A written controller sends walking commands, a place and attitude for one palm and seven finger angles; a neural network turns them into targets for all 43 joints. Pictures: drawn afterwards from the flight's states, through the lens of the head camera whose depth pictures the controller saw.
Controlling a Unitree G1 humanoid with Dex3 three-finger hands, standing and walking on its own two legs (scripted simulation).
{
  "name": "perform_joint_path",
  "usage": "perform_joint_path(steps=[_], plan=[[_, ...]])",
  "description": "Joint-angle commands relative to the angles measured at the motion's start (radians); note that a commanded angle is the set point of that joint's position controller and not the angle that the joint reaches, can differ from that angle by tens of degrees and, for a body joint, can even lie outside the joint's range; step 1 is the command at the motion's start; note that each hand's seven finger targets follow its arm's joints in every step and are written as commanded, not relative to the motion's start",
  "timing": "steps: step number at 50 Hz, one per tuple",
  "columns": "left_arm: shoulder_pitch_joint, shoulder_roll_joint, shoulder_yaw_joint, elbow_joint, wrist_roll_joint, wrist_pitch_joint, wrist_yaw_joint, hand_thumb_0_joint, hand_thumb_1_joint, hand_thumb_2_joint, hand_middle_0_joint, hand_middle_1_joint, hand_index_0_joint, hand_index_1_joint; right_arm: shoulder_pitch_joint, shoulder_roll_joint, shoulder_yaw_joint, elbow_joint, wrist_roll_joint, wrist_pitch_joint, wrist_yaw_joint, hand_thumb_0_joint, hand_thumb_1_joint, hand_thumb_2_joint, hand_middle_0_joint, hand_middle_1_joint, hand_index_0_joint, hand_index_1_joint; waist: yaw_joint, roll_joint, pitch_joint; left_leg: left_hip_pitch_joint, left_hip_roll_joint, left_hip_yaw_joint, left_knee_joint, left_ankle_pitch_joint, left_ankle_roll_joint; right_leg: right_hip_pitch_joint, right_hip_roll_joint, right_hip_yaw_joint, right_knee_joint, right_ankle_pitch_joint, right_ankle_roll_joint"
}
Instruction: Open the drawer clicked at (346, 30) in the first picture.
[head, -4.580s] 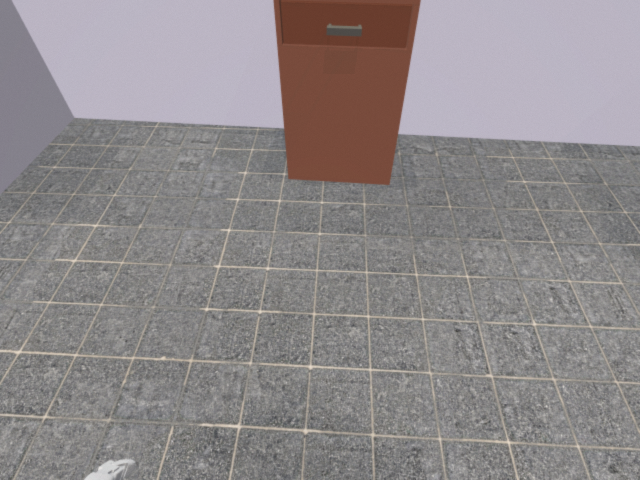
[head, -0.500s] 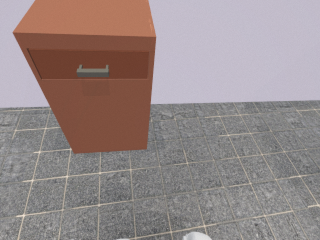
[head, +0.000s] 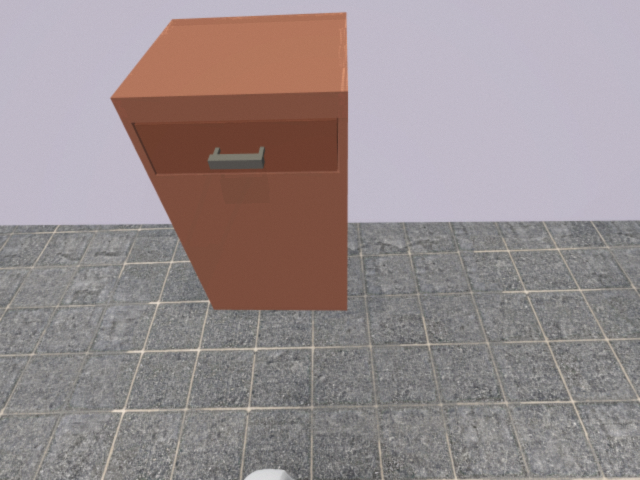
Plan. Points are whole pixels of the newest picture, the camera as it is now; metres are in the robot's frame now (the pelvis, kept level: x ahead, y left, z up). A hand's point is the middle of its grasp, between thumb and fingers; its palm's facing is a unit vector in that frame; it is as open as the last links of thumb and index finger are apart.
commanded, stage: take the last steps up to it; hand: left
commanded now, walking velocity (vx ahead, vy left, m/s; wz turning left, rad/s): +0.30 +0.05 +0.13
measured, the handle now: (238, 156) +0.78 +0.24 -0.05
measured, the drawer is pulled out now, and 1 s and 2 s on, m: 0.00 0.00 0.00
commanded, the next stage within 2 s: come to a stop and stand still in 0.80 s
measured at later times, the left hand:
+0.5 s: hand out of the picture +0.06 +0.24 -0.17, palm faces +0.10 -0.98 -0.17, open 7.4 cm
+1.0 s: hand (210, 397) +0.27 +0.21 -0.17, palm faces +0.09 -0.97 -0.21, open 7.2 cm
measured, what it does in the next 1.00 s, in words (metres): walks ahead: left foot, then right foot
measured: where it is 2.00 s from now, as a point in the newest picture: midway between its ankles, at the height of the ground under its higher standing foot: outside the picture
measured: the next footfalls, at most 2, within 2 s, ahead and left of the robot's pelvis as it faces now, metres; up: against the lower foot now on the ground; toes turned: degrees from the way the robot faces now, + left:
left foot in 0.28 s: +0.04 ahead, +0.16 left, +0.00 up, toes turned +10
right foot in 0.70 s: +0.30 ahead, -0.06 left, +0.00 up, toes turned -5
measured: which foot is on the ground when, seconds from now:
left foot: up 0.00-0.26, down 0.28-0.70, up 0.72-1.00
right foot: down 0.00-0.30, up 0.32-0.68, down 0.70-1.00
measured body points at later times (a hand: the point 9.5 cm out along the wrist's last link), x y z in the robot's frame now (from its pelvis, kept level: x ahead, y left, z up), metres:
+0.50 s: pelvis +0.08 +0.06 +0.00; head +0.09 +0.07 +0.45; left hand +0.05 +0.29 -0.16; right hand +0.08 -0.17 -0.15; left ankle +0.00 +0.15 -0.74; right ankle +0.11 -0.07 -0.68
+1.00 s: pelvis +0.23 +0.03 +0.00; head +0.25 +0.03 +0.45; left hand +0.27 +0.26 -0.15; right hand +0.29 -0.20 -0.16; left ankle +0.27 +0.17 -0.71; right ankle +0.26 -0.05 -0.74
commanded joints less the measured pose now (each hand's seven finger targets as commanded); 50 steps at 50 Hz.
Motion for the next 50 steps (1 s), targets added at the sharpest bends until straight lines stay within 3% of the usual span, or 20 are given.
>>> perform_joint_path(steps=[1, 7, 9, 12, 13, 14, 15, 16, 18, 22, 30, 33, 34, 35, 36, 38, 39, 42, 47, 50], plan=[[0.070, 0.184, 0.051, -0.030, -0.002, -0.048, 0.002, 0.000, 0.900, 0.900, -0.200, -0.300, -0.200, -0.300, -0.024, -0.057, -0.007, -0.061, -0.006, -0.037, 0.005, 0.000, -0.900, -0.900, 0.200, 0.300, 0.200, 0.300, 0.034, -0.196, 0.041, -0.102, 0.065, 0.015, 0.026, 0.023, -0.023, 0.056, -0.268, 0.221, -0.295, -0.118, -0.089], [0.168, 0.216, 0.056, 0.037, 0.009, -0.057, -0.014, 0.000, 0.900, 0.900, -0.200, -0.300, -0.200, -0.300, -0.090, -0.025, 0.009, -0.076, -0.002, -0.061, 0.013, 0.000, -0.900, -0.900, 0.200, 0.300, 0.200, 0.300, 0.080, -0.221, 0.047, -0.024, 0.061, 0.074, -0.234, -0.049, 0.002, 0.091, -0.285, 0.242, -0.323, -0.205, -0.120], [0.143, 0.225, 0.059, 0.046, 0.008, -0.055, -0.015, 0.000, 0.900, 0.900, -0.200, -0.300, -0.200, -0.300, -0.047, -0.016, 0.015, -0.063, 0.001, -0.071, 0.011, 0.000, -0.900, -0.900, 0.200, 0.300, 0.200, 0.300, 0.058, -0.231, 0.022, 0.060, 0.053, 0.092, -0.339, -0.042, 0.012, 0.074, -0.273, 0.209, -0.296, -0.174, -0.118], [0.106, 0.201, 0.055, 0.062, -0.007, -0.046, -0.022, 0.000, 0.900, 0.900, -0.200, -0.300, -0.200, -0.300, 0.084, -0.019, 0.023, -0.007, 0.002, -0.093, -0.003, 0.000, -0.900, -0.900, 0.200, 0.300, 0.200, 0.300, -0.003, -0.161, -0.013, 0.354, 0.017, 0.156, -0.594, 0.088, 0.018, -0.057, -0.181, 0.093, -0.171, -0.184, -0.055], [0.097, 0.162, 0.046, 0.056, -0.011, -0.043, -0.025, 0.000, 0.900, 0.900, -0.200, -0.300, -0.200, -0.300, 0.149, -0.064, 0.016, 0.017, 0.002, -0.102, -0.014, 0.000, -0.900, -0.900, 0.200, 0.300, 0.200, 0.300, -0.033, -0.048, -0.035, 0.499, 0.088, 0.066, -0.638, 0.054, 0.034, -0.173, -0.140, 0.050, -0.054, -0.182, -0.022], [0.080, 0.103, 0.034, 0.032, -0.013, -0.042, -0.033, 0.000, 0.900, 0.900, -0.200, -0.300, -0.200, -0.300, 0.229, -0.146, -0.002, 0.035, -0.005, -0.106, -0.023, 0.000, -0.900, -0.900, 0.200, 0.300, 0.200, 0.300, -0.069, 0.161, -0.030, 0.581, 0.281, -0.191, -0.707, -0.037, 0.108, -0.342, -0.052, -0.044, 0.159, -0.199, 0.019], [0.003, 0.093, 0.027, -0.008, -0.004, -0.045, -0.034, 0.000, 0.900, 0.900, -0.200, -0.300, -0.200, -0.300, 0.296, -0.197, -0.014, 0.045, -0.007, -0.100, -0.027, 0.000, -0.900, -0.900, 0.200, 0.300, 0.200, 0.300, -0.104, 0.226, 0.017, 0.554, 0.400, -0.360, -0.808, -0.115, 0.190, -0.458, -0.005, -0.047, 0.353, -0.311, 0.025], [-0.056, 0.111, 0.033, -0.020, 0.004, -0.038, -0.031, 0.000, 0.900, 0.900, -0.200, -0.300, -0.200, -0.300, 0.289, -0.186, -0.009, 0.054, -0.008, -0.101, -0.034, 0.000, -0.900, -0.900, 0.200, 0.300, 0.200, 0.300, -0.105, 0.235, 0.064, 0.474, 0.413, -0.374, -0.845, -0.198, 0.209, -0.490, -0.037, 0.029, 0.494, -0.306, 0.013], [-0.066, 0.113, 0.039, -0.002, -0.001, -0.043, -0.047, 0.000, 0.900, 0.900, -0.200, -0.300, -0.200, -0.300, 0.199, -0.107, 0.014, 0.034, -0.005, -0.112, -0.041, 0.000, -0.900, -0.900, 0.200, 0.300, 0.200, 0.300, -0.061, 0.118, 0.148, 0.392, 0.350, -0.265, -0.852, -0.079, 0.200, -0.512, -0.081, 0.080, 0.584, -0.156, 0.009], [-0.003, 0.088, 0.033, 0.037, -0.005, -0.037, -0.053, 0.000, 0.900, 0.900, -0.200, -0.300, -0.200, -0.300, 0.181, -0.076, 0.024, 0.042, 0.003, -0.140, -0.049, 0.000, -0.900, -0.900, 0.200, 0.300, 0.200, 0.300, -0.008, 0.056, 0.065, 0.436, 0.271, -0.068, -0.803, 0.374, 0.184, -0.424, -0.076, 0.055, 0.531, -0.034, 0.036], [-0.140, 0.076, 0.034, -0.019, -0.009, -0.038, -0.053, 0.000, 0.900, 0.900, -0.200, -0.300, -0.200, -0.300, 0.223, -0.080, 0.015, 0.091, -0.007, -0.133, -0.048, 0.000, -0.900, -0.900, 0.200, 0.300, 0.200, 0.300, -0.024, 0.071, 0.112, 0.406, 0.274, 0.001, -0.729, 0.509, 0.168, -0.281, -0.029, -0.002, 0.201, 0.021, 0.005], [0.065, 0.123, 0.051, 0.042, -0.004, -0.055, -0.048, 0.000, 0.900, 0.900, -0.200, -0.300, -0.200, -0.300, 0.199, -0.080, 0.016, 0.099, 0.004, -0.130, -0.047, 0.000, -0.900, -0.900, 0.200, 0.300, 0.200, 0.300, 0.078, 0.000, 0.013, 0.327, 0.211, 0.065, -0.471, 0.617, 0.121, 0.054, 0.031, -0.034, 0.050, 0.115, -0.027], [0.196, 0.189, 0.069, 0.080, 0.003, -0.069, -0.039, 0.000, 0.900, 0.900, -0.200, -0.300, -0.200, -0.300, 0.212, -0.053, 0.021, 0.098, 0.013, -0.136, -0.040, 0.000, -0.900, -0.900, 0.200, 0.300, 0.200, 0.300, 0.133, -0.114, -0.077, 0.180, 0.155, 0.103, -0.237, 0.483, 0.085, 0.280, -0.083, 0.109, 0.020, 0.141, -0.070], [0.295, 0.288, 0.093, 0.097, -0.001, -0.074, -0.029, 0.000, 0.900, 0.900, -0.200, -0.300, -0.200, -0.300, 0.262, 0.001, 0.027, 0.071, 0.022, -0.142, -0.036, 0.000, -0.900, -0.900, 0.200, 0.300, 0.200, 0.300, 0.136, -0.353, -0.189, -0.029, 0.005, 0.145, 0.093, -0.112, 0.044, 0.445, -0.359, 0.507, -0.103, 0.279, -0.189], [0.268, 0.297, 0.090, 0.091, -0.020, -0.070, -0.024, 0.000, 0.900, 0.900, -0.200, -0.300, -0.200, -0.300, 0.224, -0.031, 0.023, 0.057, 0.026, -0.127, -0.040, 0.000, -0.900, -0.900, 0.200, 0.300, 0.200, 0.300, 0.125, -0.304, -0.185, -0.041, 0.024, 0.029, 0.267, -0.226, 0.059, 0.344, -0.408, 0.583, -0.196, 0.205, -0.235], [0.073, 0.217, 0.071, 0.032, -0.018, -0.063, -0.014, 0.000, 0.900, 0.900, -0.200, -0.300, -0.200, -0.300, 0.133, -0.018, 0.018, 0.045, 0.011, -0.117, -0.033, 0.000, -0.900, -0.900, 0.200, 0.300, 0.200, 0.300, 0.068, -0.150, -0.024, -0.096, 0.102, -0.027, 0.320, -0.071, 0.059, 0.099, -0.352, 0.465, -0.261, -0.018, -0.212], [0.014, 0.175, 0.057, 0.018, -0.016, -0.068, -0.012, 0.000, 0.900, 0.900, -0.200, -0.300, -0.200, -0.300, 0.131, -0.002, 0.020, 0.050, 0.004, -0.108, -0.029, 0.000, -0.900, -0.900, 0.200, 0.300, 0.200, 0.300, 0.034, -0.094, 0.008, -0.057, 0.124, -0.025, 0.275, -0.008, 0.050, -0.001, -0.309, 0.357, -0.274, 0.013, -0.181], [-0.027, 0.129, 0.040, 0.018, -0.009, -0.078, -0.008, 0.000, 0.900, 0.900, -0.200, -0.300, -0.200, -0.300, 0.205, 0.036, 0.029, 0.076, -0.002, -0.084, -0.025, 0.000, -0.900, -0.900, 0.200, 0.300, 0.200, 0.300, -0.028, -0.132, -0.025, 0.043, 0.125, 0.018, 0.100, 0.032, 0.020, -0.085, -0.233, 0.172, -0.279, 0.183, -0.149], [-0.005, 0.130, 0.034, 0.036, -0.006, -0.071, -0.009, 0.000, 0.900, 0.900, -0.200, -0.300, -0.200, -0.300, 0.129, 0.056, 0.046, 0.049, 0.005, -0.083, -0.027, 0.000, -0.900, -0.900, 0.200, 0.300, 0.200, 0.300, -0.009, -0.131, -0.031, 0.081, 0.096, 0.054, -0.204, 0.054, -0.008, -0.024, -0.208, 0.138, -0.248, 0.384, -0.164], [-0.012, 0.146, 0.029, 0.050, -0.013, -0.052, -0.001, 0.000, 0.900, 0.900, -0.200, -0.300, -0.200, -0.300, 0.102, 0.038, 0.057, 0.054, 0.011, -0.078, -0.037, 0.000, -0.900, -0.900, 0.200, 0.300, 0.200, 0.300, -0.004, -0.153, -0.055, 0.189, 0.072, 0.049, -0.381, 0.134, -0.015, 0.009, -0.179, 0.109, -0.174, 0.480, -0.134]])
